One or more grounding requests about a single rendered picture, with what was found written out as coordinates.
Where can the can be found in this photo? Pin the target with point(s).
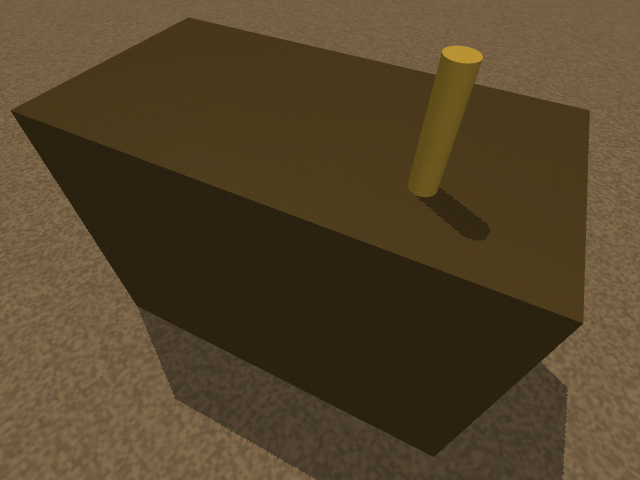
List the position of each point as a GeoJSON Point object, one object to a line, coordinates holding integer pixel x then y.
{"type": "Point", "coordinates": [456, 74]}

